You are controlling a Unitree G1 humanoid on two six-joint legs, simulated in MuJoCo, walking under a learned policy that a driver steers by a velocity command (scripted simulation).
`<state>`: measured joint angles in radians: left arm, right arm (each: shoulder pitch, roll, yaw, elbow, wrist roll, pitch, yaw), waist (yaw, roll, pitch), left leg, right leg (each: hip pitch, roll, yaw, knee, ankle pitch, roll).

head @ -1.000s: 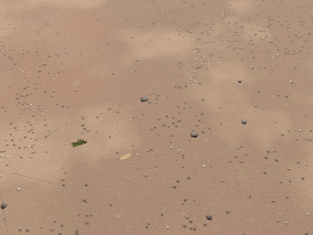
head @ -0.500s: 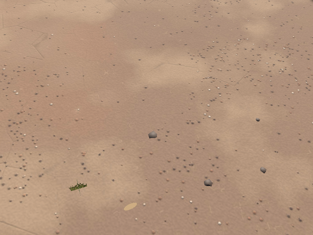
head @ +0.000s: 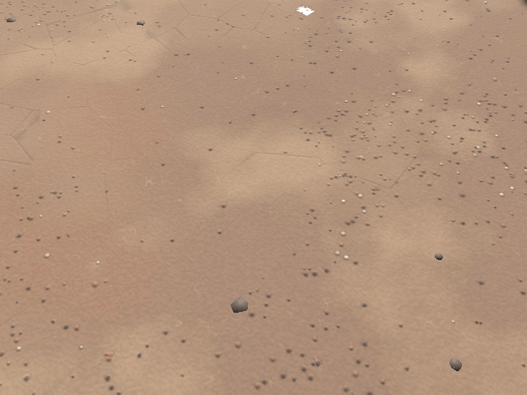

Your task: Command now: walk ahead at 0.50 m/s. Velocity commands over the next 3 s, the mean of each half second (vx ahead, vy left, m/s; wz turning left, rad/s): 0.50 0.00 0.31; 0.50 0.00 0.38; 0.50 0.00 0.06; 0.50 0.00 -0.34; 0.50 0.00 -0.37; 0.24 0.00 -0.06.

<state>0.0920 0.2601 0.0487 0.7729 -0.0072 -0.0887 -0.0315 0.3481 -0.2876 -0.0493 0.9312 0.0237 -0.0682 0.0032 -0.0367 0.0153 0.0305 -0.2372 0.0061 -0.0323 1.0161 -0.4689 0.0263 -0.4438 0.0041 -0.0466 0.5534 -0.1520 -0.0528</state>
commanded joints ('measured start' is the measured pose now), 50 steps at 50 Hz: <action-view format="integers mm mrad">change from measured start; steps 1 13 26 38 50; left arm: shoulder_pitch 171 170 185 -71 332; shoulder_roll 134 148 117 67 281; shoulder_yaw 35 39 13 10 81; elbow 4 78 25 -57 23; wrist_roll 6 18 -6 19 15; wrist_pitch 3 -24 -37 -22 -38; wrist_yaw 8 38 28 24 -1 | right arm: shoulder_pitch -99 -246 104 -40 167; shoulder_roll -125 -30 -217 -136 -13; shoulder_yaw -24 -18 -91 -61 -13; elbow -112 -151 -191 -225 -195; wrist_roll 10 -7 -1 -9 -8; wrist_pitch -44 4 10 1 3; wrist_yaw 2 14 27 -17 -15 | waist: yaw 99 80 -83 -13 95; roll -83 -64 148 50 -340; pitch -100 28 -394 -33 -394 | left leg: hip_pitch -510 -417 664 -22 -361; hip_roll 97 99 324 77 -112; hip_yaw -31 -13 -772 -157 -89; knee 219 -293 -705 -805 173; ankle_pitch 93 595 132 520 -46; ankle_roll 22 -15 391 203 10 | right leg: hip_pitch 471 320 -324 -82 819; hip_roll -298 -212 22 -61 -384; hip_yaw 444 -24 142 71 711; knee -313 -469 846 87 -170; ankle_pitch -120 190 -426 245 -77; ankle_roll -190 -117 57 112 -266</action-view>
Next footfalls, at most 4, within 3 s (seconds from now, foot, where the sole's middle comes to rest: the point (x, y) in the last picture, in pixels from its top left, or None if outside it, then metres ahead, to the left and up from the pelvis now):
0.48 left None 0.41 0.16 -0.76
0.96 right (251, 286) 0.76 0.06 -0.76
1.50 left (136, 240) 0.93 0.40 -0.76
2.04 right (190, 153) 1.28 0.26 -0.76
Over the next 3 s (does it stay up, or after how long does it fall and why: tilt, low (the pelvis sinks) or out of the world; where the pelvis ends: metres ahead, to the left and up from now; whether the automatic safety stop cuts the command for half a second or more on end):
stays up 1.55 0.39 0.01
